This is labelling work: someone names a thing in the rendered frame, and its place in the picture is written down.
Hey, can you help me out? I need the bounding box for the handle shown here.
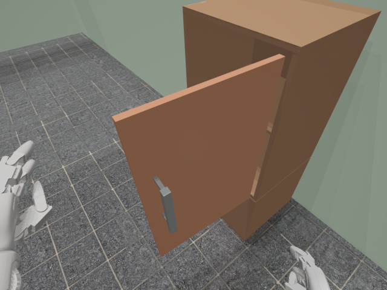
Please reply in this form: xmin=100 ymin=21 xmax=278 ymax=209
xmin=153 ymin=176 xmax=178 ymax=234

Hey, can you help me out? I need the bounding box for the left robot hand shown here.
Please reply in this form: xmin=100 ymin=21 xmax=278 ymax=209
xmin=0 ymin=140 xmax=52 ymax=251

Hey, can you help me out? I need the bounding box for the right robot hand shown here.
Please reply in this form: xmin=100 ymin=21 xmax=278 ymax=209
xmin=285 ymin=246 xmax=331 ymax=290

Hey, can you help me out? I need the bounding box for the cupboard door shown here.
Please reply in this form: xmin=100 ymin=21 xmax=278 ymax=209
xmin=112 ymin=54 xmax=285 ymax=257

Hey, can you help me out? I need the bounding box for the left robot forearm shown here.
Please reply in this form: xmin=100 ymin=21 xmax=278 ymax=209
xmin=0 ymin=251 xmax=23 ymax=290

